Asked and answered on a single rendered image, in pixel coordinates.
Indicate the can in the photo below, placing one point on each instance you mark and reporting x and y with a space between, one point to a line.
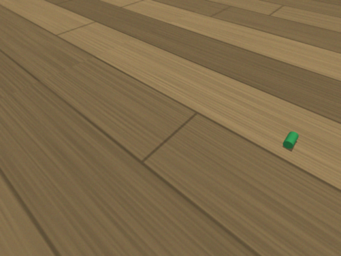
290 140

